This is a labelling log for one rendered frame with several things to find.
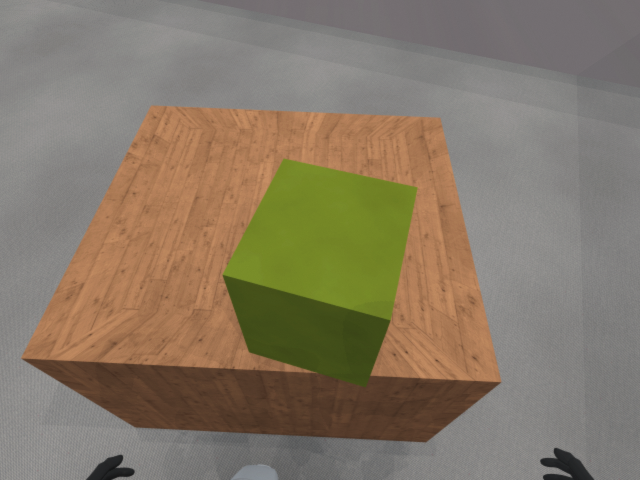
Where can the right robot hand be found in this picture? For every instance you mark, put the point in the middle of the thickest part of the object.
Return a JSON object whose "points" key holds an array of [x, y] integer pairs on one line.
{"points": [[568, 463]]}

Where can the pedestal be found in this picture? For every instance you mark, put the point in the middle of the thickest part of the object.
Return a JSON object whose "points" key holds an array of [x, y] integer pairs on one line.
{"points": [[142, 323]]}

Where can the carton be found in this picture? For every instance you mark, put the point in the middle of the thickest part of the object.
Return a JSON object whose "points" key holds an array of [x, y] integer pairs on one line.
{"points": [[314, 278]]}

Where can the left robot hand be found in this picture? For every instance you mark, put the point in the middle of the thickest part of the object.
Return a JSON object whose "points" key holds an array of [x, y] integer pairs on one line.
{"points": [[107, 470]]}

